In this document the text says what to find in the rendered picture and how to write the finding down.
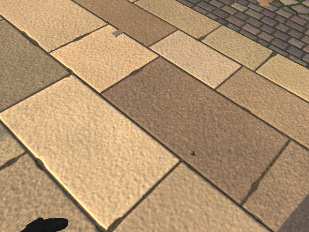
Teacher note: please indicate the left robot hand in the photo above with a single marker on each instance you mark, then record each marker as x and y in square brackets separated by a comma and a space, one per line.
[46, 225]

